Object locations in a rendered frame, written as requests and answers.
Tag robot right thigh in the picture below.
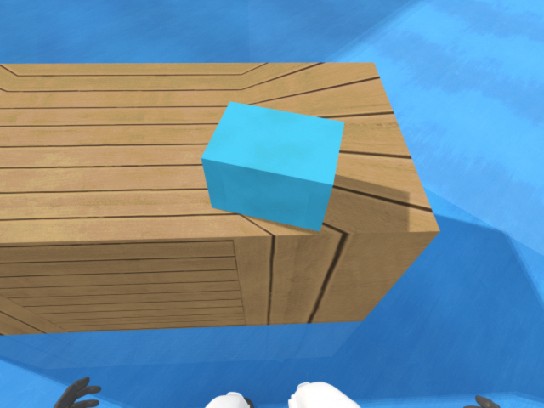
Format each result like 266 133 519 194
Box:
288 382 361 408

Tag carton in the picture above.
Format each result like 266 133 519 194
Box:
201 102 344 231

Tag left robot shin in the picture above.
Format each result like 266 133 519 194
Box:
227 392 247 403

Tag pedestal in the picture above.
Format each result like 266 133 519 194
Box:
0 62 440 336

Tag left robot hand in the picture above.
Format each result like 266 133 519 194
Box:
54 377 101 408

